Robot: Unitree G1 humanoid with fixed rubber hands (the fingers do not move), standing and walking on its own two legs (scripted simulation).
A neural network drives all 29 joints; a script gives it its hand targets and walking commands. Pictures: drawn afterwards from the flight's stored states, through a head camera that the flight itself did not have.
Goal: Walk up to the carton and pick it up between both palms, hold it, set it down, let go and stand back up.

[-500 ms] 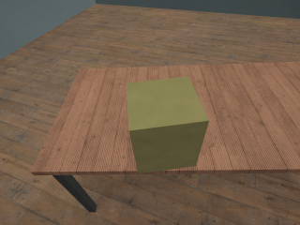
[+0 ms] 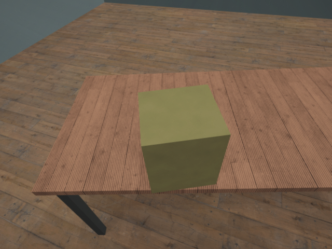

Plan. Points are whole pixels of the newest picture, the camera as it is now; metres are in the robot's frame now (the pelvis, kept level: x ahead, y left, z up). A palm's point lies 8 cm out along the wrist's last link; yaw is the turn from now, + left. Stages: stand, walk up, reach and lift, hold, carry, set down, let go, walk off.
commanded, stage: stand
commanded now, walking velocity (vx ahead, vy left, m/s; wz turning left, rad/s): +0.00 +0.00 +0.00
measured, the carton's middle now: (178, 140) +0.44 +0.00 -0.02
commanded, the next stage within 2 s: none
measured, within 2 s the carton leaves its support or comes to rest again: neither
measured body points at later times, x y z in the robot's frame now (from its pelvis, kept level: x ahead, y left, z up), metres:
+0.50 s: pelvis +0.00 +0.00 +0.00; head +0.00 +0.00 +0.45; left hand +0.00 +0.24 -0.15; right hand -0.01 -0.24 -0.15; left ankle +0.00 +0.13 -0.74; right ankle +0.01 -0.13 -0.74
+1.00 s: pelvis +0.00 +0.00 +0.00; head +0.01 -0.01 +0.45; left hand +0.00 +0.24 -0.15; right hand -0.01 -0.24 -0.15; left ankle +0.00 +0.13 -0.74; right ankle +0.01 -0.13 -0.74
